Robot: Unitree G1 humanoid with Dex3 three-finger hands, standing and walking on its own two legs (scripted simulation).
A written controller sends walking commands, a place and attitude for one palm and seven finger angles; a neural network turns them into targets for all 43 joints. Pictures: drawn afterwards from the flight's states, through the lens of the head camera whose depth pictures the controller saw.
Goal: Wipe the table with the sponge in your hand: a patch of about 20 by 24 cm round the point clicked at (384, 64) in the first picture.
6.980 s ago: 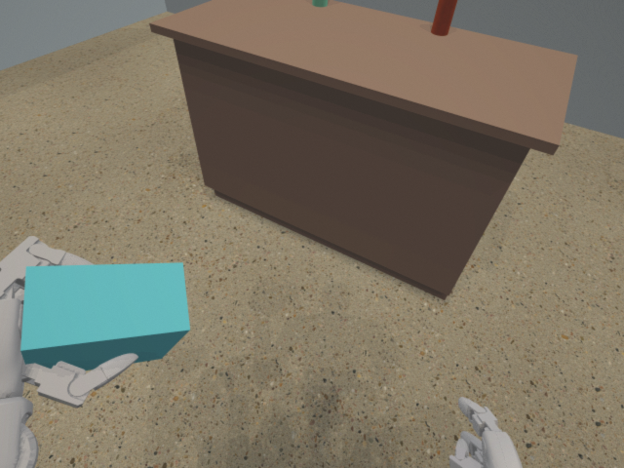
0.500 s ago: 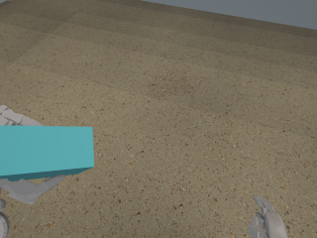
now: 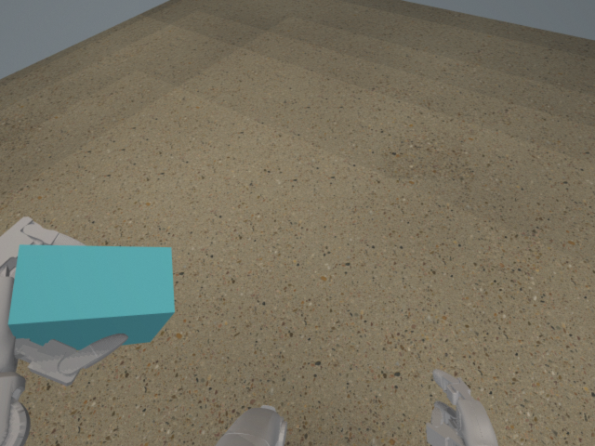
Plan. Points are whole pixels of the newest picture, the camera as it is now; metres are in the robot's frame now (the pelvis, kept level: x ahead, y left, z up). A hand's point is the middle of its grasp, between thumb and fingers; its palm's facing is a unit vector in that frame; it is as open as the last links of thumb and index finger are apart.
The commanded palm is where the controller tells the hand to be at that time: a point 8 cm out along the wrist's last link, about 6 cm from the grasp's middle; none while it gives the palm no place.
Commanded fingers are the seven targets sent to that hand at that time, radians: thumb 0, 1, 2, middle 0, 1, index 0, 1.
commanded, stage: turn to face it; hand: left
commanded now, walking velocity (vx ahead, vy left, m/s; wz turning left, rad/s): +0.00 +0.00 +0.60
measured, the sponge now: (118, 301) +0.23 +0.20 +0.14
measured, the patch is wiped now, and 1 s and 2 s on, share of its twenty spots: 0.00 0.00 0.00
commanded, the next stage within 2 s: none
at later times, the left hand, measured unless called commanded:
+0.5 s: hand out of the picture +0.05 +0.30 +0.19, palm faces +0.56 -0.69 -0.46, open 11.0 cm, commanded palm -0.01 +0.33 +0.18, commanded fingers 0.00 0.10 1.30 -1.20 -1.60 -1.20 -1.60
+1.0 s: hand out of the picture -0.10 +0.25 +0.18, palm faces +0.74 -0.47 -0.48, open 11.0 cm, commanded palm -0.18 +0.26 +0.18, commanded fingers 0.00 0.10 1.30 -1.20 -1.60 -1.20 -1.60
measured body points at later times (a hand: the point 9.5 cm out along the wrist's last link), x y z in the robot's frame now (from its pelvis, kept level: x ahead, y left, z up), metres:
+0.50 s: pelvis -0.08 +0.02 +0.01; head -0.05 +0.05 +0.45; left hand +0.02 +0.34 +0.21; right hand +0.14 -0.13 -0.08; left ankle -0.10 +0.15 -0.73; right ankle -0.03 -0.10 -0.67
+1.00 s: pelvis -0.15 -0.06 +0.01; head -0.12 -0.06 +0.46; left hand -0.14 +0.27 +0.21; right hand +0.14 -0.19 -0.08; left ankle -0.25 +0.06 -0.68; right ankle -0.09 -0.10 -0.73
